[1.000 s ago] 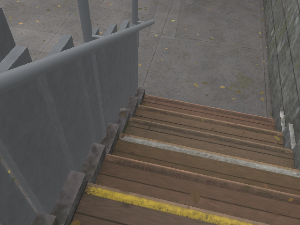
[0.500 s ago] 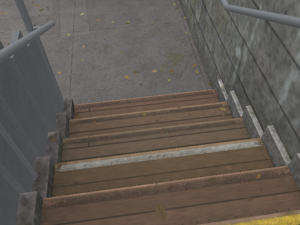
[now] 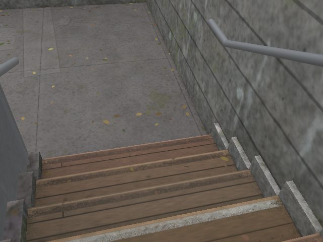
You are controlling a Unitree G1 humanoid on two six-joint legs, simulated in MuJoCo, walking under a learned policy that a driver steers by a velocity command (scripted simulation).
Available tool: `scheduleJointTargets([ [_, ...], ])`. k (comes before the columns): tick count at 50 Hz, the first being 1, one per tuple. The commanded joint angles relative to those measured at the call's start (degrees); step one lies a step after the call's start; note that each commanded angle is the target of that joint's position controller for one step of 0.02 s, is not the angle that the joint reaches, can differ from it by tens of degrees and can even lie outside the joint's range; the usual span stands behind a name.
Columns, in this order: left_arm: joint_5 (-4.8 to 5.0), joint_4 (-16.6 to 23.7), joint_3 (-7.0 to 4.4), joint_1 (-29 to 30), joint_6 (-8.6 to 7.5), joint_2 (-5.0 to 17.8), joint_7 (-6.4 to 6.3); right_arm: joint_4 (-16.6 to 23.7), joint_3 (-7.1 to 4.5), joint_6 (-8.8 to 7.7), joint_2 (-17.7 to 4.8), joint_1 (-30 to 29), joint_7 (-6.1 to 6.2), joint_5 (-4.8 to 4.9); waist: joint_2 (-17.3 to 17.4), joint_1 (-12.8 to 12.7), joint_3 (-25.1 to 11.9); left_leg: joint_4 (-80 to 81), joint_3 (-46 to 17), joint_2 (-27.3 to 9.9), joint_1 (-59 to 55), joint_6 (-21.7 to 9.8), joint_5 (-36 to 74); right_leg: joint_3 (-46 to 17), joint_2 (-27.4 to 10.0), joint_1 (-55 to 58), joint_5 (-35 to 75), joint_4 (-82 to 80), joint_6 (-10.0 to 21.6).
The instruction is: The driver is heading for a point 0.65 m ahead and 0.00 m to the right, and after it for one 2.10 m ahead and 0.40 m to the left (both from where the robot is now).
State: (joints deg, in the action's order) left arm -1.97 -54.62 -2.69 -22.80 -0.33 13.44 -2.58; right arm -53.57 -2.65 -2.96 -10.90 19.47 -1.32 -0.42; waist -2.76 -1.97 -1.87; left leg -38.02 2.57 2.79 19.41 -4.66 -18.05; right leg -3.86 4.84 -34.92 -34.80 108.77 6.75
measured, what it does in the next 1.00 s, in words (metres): goes down: right foot 0.15 m lower, then left foot 0.15 m lower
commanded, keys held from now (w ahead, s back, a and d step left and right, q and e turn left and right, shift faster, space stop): w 0.76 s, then no key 0.24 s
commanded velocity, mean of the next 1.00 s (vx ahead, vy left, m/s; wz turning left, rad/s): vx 0.45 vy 0.00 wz -0.03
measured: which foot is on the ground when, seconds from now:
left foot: down 0.00-0.50, up 0.52-0.98, down 1.00-1.00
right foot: up 0.00-0.46, down 0.48-1.00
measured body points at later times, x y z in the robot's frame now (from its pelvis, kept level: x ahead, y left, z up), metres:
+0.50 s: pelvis +0.28 -0.01 -0.11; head +0.30 -0.02 +0.33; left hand +0.51 +0.18 -0.21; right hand +0.11 -0.21 -0.25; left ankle +0.04 +0.07 -0.69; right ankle +0.37 -0.08 -0.86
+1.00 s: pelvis +0.53 +0.01 -0.24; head +0.53 +0.03 +0.21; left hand +0.42 +0.23 -0.40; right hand +0.68 -0.21 -0.36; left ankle +0.64 +0.09 -0.99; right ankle +0.37 -0.08 -0.87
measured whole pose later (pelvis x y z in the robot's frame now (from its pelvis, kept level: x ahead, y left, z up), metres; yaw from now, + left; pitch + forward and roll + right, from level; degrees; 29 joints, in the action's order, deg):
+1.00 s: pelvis +0.53 +0.01 -0.24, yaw +0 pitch -1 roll -5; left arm -2.2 -60.7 0.0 -29.7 -2.4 9.1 -3.7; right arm -53.7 -1.8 -3.1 -11.5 6.9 -1.6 -1.1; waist 3.4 -5.6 1.1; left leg -16.4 0.2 -2.5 16.9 -2.9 23.5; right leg 5.1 7.3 -11.7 -48.8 64.6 5.0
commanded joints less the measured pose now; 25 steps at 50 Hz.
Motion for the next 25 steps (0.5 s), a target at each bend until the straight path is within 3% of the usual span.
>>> scheduleJointTargets([
  [1,-0.45,4.43,-1.08,5.90,0.29,3.81,0.77,-0.46,-0.57,-1.96,-7.04,7.46,0.89,-1.01,5.07,0.48,12.20,17.45,-24.51,-17.31,0.75,-7.69,1.37,-4.70,-5.29,-20.80,16.17,-16.19,-1.19],
  [2,-0.43,2.06,-1.12,2.76,0.33,3.10,1.24,-0.70,-0.45,-2.59,-6.99,6.40,0.77,-1.20,6.84,-1.49,10.42,17.90,-22.14,-15.68,4.01,-6.03,6.16,-3.91,-6.09,-15.66,20.49,-22.59,-1.54],
  [3,-0.64,2.73,-1.24,4.58,0.47,3.03,2.14,-0.45,-0.39,-3.32,-7.15,4.93,1.10,-0.28,7.19,-3.04,10.64,19.59,-17.63,-13.21,9.11,-6.18,11.52,-1.94,-6.69,-9.45,27.21,-36.59,-3.44],
  [4,-1.43,3.12,-1.37,7.24,0.71,2.35,2.52,-0.81,-0.54,-3.31,-8.04,6.08,1.26,0.10,9.71,-1.76,9.19,20.16,-17.08,-12.95,6.86,-6.86,17.81,0.72,-7.42,-7.21,30.98,-43.40,-4.38],
  [5,-2.04,2.48,-0.81,7.92,1.04,0.97,2.66,-2.15,-1.11,-2.96,-9.14,9.18,1.58,-0.01,10.82,-0.68,6.91,19.27,-16.37,-13.71,3.98,-7.30,26.82,2.50,-8.08,-5.03,33.29,-44.29,-4.72],
  [6,-1.57,1.60,-0.90,6.33,1.25,0.85,2.76,-2.95,-1.30,-2.62,-8.78,11.84,1.85,0.12,11.58,-0.78,4.35,17.35,-17.64,-14.98,-1.33,-7.80,29.64,0.97,-9.35,-6.47,37.17,-43.28,-4.10],
  [7,-0.84,1.48,-1.18,7.22,1.31,1.71,2.83,-2.27,-1.28,-2.42,-8.40,11.97,1.85,0.29,10.06,-0.73,4.04,16.85,-16.15,-14.10,-3.16,-6.84,29.62,2.47,-9.33,-7.00,40.26,-44.94,-3.57],
  [8,-0.91,2.23,-1.45,11.87,0.63,2.01,3.13,-4.02,-1.09,-2.32,-6.30,14.85,2.30,0.92,7.69,0.87,5.15,14.38,-17.20,-13.40,-8.94,-6.54,22.42,-0.89,-10.85,-12.06,46.31,-49.68,-2.85],
  [9,-0.35,3.29,-1.73,15.89,-0.15,3.00,3.49,-3.66,-0.85,-2.34,-5.91,15.37,2.55,0.94,5.38,2.18,6.30,13.11,-16.11,-11.28,-10.70,-6.43,13.83,0.15,-10.40,-14.28,50.62,-57.02,-2.67],
  [11,-0.73,4.80,-0.95,22.04,-1.65,1.29,3.86,-4.32,-0.13,-2.22,-4.68,17.24,3.16,-0.43,4.77,4.24,7.03,10.55,-16.01,-10.60,-9.81,-6.73,11.14,2.13,-9.11,-11.30,56.77,-63.85,-2.98],
  [12,-0.51,4.64,-0.67,22.70,-1.76,0.70,4.07,-4.22,-0.41,-2.26,-5.63,16.96,3.45,-1.19,5.34,5.44,7.70,9.69,-14.87,-9.62,-7.28,-6.29,8.64,3.51,-8.38,-7.86,58.23,-65.96,-3.21],
  [13,-0.76,4.38,-0.37,23.75,-1.82,-0.70,4.75,-4.12,0.16,-2.26,-4.57,17.28,3.74,-0.96,4.19,6.16,7.54,7.91,-14.85,-9.36,-4.60,-5.80,6.68,4.50,-7.51,-3.55,60.63,-67.56,-3.99],
  [14,-0.35,4.65,-0.19,24.66,-1.84,-0.94,4.88,-4.53,0.34,-2.49,-4.50,17.89,3.83,-1.06,4.37,6.84,8.47,6.01,-15.19,-9.48,-5.14,-5.60,8.71,5.08,-7.07,-3.14,60.17,-68.72,-4.37],
  [15,0.21,5.81,0.08,27.79,-1.50,-1.32,5.15,-4.79,0.50,-1.90,-4.18,18.86,3.72,-1.75,5.26,8.95,10.07,5.22,-15.31,-9.24,-7.16,-5.98,10.18,5.78,-6.70,-4.50,57.51,-71.14,-4.46],
  [16,0.58,7.12,0.32,30.35,-1.55,-0.79,5.37,-4.91,0.78,-1.80,-4.04,20.30,3.70,-1.80,5.04,10.73,11.15,3.49,-16.09,-8.39,-9.04,-6.15,11.80,6.34,-5.86,-4.69,56.23,-74.96,-4.72],
  [17,1.04,8.53,0.50,32.55,-2.15,-0.82,5.33,-6.09,1.15,-1.41,-3.19,21.25,4.06,-1.95,4.89,11.80,12.12,1.19,-16.18,-8.05,-9.90,-5.92,14.15,6.36,-5.17,-4.24,55.56,-78.36,-4.66],
  [18,1.45,9.56,0.84,33.96,-2.73,-0.87,4.77,-6.27,1.29,-1.19,-3.71,20.79,4.43,-1.49,5.17,12.58,12.35,-1.09,-15.60,-7.61,-10.94,-5.64,16.63,6.52,-4.86,-2.66,54.92,-81.85,-4.89],
  [20,2.17,9.28,1.26,30.60,-3.37,-1.13,4.23,-7.01,1.56,-0.33,-2.75,20.04,4.81,-1.86,7.68,12.61,11.65,-6.08,-14.61,-6.85,-13.14,-4.68,23.18,5.83,-5.77,2.66,54.80,-88.38,-3.80],
  [21,2.01,8.74,1.08,27.86,-3.23,-0.16,3.86,-7.21,1.21,0.21,-3.69,19.48,4.76,-1.39,7.97,11.93,11.95,-8.88,-13.67,-6.96,-12.09,-4.73,27.03,5.16,-6.17,7.42,51.29,-89.59,-3.68],
  [22,1.71,6.68,0.57,22.69,-3.00,1.14,3.44,-7.50,1.21,0.85,-4.26,18.95,4.77,-2.01,6.49,9.60,10.17,-15.59,-13.69,-7.43,-12.56,-5.43,29.82,4.82,-6.76,12.04,48.72,-91.17,-2.56],
  [23,1.28,3.64,-0.10,13.82,-3.21,2.25,3.11,-8.00,1.44,0.91,-3.92,19.78,4.86,-1.87,3.49,5.91,6.38,-25.84,-12.31,-6.76,-12.13,-5.34,31.87,6.08,-6.43,20.76,50.96,-95.31,-1.61],
  [24,0.16,0.26,-0.72,3.49,-3.23,3.08,3.10,-8.26,1.47,0.81,-4.52,19.61,4.55,-1.09,1.28,1.13,2.04,-39.08,-9.48,-4.63,-5.25,-5.22,25.15,6.46,-8.30,35.21,56.33,-97.09,-1.09],
  [25,0.33,-1.80,-1.49,-3.95,-2.84,5.43,3.38,-8.11,0.27,0.29,-3.97,21.66,3.47,-0.09,-5.49,-0.39,-6.20,-59.41,-5.63,1.27,11.88,-3.65,-17.54,-1.81,-16.65,56.68,72.66,-82.83,1.98],
])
